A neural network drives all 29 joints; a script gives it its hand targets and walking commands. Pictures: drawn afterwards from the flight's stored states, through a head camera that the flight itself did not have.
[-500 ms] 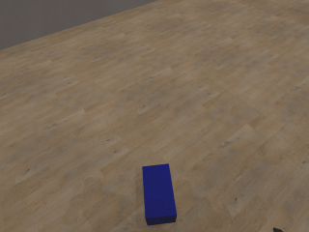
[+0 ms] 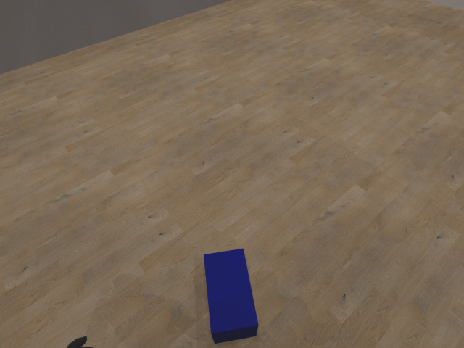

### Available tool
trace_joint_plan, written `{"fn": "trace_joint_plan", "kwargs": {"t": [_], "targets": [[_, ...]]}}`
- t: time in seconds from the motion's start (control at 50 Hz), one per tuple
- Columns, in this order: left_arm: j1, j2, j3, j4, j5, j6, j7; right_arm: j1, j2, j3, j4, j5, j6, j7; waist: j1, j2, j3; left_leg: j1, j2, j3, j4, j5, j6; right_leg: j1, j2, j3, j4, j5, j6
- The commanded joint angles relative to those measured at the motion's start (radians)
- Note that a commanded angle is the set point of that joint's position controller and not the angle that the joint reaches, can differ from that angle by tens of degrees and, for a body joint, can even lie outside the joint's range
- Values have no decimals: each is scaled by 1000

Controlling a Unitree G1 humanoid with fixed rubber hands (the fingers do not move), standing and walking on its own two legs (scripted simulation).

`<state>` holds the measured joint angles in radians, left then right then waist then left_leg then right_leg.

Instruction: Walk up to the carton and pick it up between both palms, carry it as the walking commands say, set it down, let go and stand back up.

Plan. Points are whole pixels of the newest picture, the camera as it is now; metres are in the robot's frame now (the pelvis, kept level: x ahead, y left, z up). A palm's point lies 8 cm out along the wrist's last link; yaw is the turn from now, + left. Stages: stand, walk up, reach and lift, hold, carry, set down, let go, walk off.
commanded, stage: walk up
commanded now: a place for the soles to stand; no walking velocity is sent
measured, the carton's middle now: (229, 294) +0.43 +0.04 -0.68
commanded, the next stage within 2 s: reach and lift in 0.22 s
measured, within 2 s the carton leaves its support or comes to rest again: neither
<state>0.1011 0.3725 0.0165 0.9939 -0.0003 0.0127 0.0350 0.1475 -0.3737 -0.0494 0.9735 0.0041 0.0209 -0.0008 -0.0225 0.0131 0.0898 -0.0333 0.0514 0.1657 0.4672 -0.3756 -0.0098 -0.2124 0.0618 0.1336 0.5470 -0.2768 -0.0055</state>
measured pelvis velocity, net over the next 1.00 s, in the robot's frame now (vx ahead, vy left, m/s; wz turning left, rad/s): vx -0.11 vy -0.02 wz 0.16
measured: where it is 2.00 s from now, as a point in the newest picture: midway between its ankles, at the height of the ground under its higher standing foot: outside the picture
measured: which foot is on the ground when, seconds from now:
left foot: down 0.00-1.00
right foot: down 0.00-1.00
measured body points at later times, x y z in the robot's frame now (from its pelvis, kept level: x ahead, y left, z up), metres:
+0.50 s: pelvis -0.06 -0.01 -0.02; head +0.07 -0.01 +0.41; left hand +0.12 +0.29 -0.12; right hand +0.19 -0.26 -0.13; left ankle -0.07 +0.11 -0.73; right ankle +0.01 -0.12 -0.73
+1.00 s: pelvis -0.11 -0.02 -0.07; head +0.10 -0.01 +0.33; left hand +0.25 +0.26 -0.16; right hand +0.27 -0.22 -0.18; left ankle -0.07 +0.11 -0.73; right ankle +0.01 -0.12 -0.73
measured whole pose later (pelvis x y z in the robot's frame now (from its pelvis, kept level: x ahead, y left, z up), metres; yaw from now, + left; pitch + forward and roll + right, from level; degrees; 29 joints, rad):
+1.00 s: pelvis -0.11 -0.02 -0.07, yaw +9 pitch +20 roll +1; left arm -0.63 0.28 0.19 0.71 0.10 0.36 -0.03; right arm -0.50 -0.21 -0.19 0.59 -0.01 0.38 -0.04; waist -0.06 0.02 0.13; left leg -0.96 -0.01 0.00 1.00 -0.38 -0.02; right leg -1.04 -0.01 0.01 0.96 -0.26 -0.01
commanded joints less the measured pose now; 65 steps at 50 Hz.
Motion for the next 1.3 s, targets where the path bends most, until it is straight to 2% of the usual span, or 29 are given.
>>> {"fn": "trace_joint_plan", "kwargs": {"t": [0.0, 0.2, 0.22, 0.24, 0.26, 0.28, 0.3, 0.32, 0.36, 0.4, 0.44, 0.48, 0.54, 0.6, 0.64, 0.72, 0.78, 0.88, 1.0, 1.14, 1.28], "targets": [[-18, 201, 44, -57, 1, -15, 8, -13, -213, -44, -55, -1, -13, -6, 6, -22, -93, 43, 112, -87, -71, 282, 69, -25, -117, 79, -64, 417, -60], [-10, 201, 44, -56, 1, -18, 7, -13, -207, -47, -53, -1, -14, -6, 5, -26, -85, 50, 108, -92, -80, 245, 70, -44, -115, 97, -81, 379, -58], [-188, 43, 54, -371, 38, 12, -44, -279, -41, -12, -446, -11, 6, 12, 82, 4, 85, -441, -37, -154, 111, 299, -1, -188, -87, -113, -9, 310, 6], [-184, 29, 99, -411, 74, 57, -71, -340, -34, 2, -496, -15, 51, 23, 58, 5, 46, -438, -51, -135, 123, 239, -14, -239, -84, -132, 26, 267, -2], [-151, 46, 135, -421, 90, 108, -85, -285, -38, -31, -452, -22, 105, 16, 60, 32, 0, -426, -51, -125, 116, 244, -20, -200, -77, -143, 15, 256, -17], [-140, 124, 143, -538, 77, 150, -92, -253, -89, -110, -530, -57, 145, 6, -6, 54, -128, -317, -68, -111, 148, 281, -35, -175, -61, -165, 9, 285, -26], [-105, 141, 151, -537, 78, 198, -93, -212, -90, -111, -503, -60, 192, 7, 9, 27, -167, -311, -82, -105, 162, 305, -36, -161, -60, -173, 19, 307, -24], [-96, 146, 161, -503, 82, 230, -87, -171, -89, -117, -482, -58, 226, 9, -14, -31, -215, -330, -78, -138, 162, 278, -21, -135, -65, -148, 33, 289, -3], [-29, 155, 174, -467, 98, 248, -65, -98, -100, -168, -478, -72, 244, 10, -34, -52, -264, -394, -84, -174, 176, 245, -15, -61, -43, -148, 86, 319, 8], [-26, 141, 173, -507, 105, 246, -56, -55, -89, -204, -477, -89, 235, 8, -63, -71, -340, -417, -82, -190, 179, 266, -13, -21, -32, -150, 116, 387, 20], [-155, 137, 129, -590, 94, 234, -59, -95, -71, -226, -486, -75, 220, 3, -93, -43, -403, -412, -74, -207, 199, 266, -21, -52, -24, -162, 147, 386, 25], [-344, 122, 88, -639, 74, 242, -66, -213, -58, -250, -490, -63, 232, 7, -109, -16, -401, -447, -65, -214, 216, 184, -20, -126, -25, -173, 178, 290, 25], [-475, 115, 76, -688, 67, 270, -74, -305, -58, -256, -534, -44, 256, 11, -102, 34, -448, -444, -69, -196, 241, 120, -14, -179, -25, -183, 198, 185, 24], [-582, 89, 63, -644, 41, 303, -69, -435, -67, -235, -563, -29, 279, 12, -90, 63, -476, -514, -72, -192, 273, 61, -9, -243, -23, -187, 228, 119, 22], [-597, 74, 76, -580, 43, 325, -63, -476, -52, -210, -551, -23, 299, 13, -69, 72, -478, -574, -77, -186, 285, 45, -8, -259, -25, -181, 241, 98, 19], [-664, 76, 132, -455, 79, 345, -54, -578, -14, -159, -504, -7, 331, 9, -16, 50, -470, -712, -88, -168, 314, 24, -6, -275, -36, -166, 272, 77, 20], [-742, 88, 177, -406, 109, 341, -55, -672, 5, -152, -492, -2, 338, -5, -1, 24, -500, -784, -94, -153, 335, -4, -2, -281, -44, -159, 283, 52, 25], [-866, 94, 222, -400, 121, 329, -55, -804, 14, -165, -509, -18, 337, -39, -4, -26, -622, -837, -104, -134, 363, -3, -5, -252, -46, -152, 298, 66, 37], [-1008, 85, 216, -421, 66, 285, -59, -952, 56, -165, -515, -14, 307, -76, -21, -66, -806, -902, -114, -126, 399, 37, -6, -213, -36, -137, 333, 150, 46], [-1085, 51, 209, -410, 43, 234, -61, -1044, 91, -191, -471, -8, 253, -101, -26, -16, -963, -976, -130, -126, 433, 105, -23, -252, -27, -117, 376, 251, 45], [-1181, -9, 261, -396, 85, 176, -35, -1144, 108, -263, -415, -55, 190, -80, -24, 21, -1022, -1044, -140, -131, 441, 203, -35, -303, -22, -114, 395, 371, 40]]}}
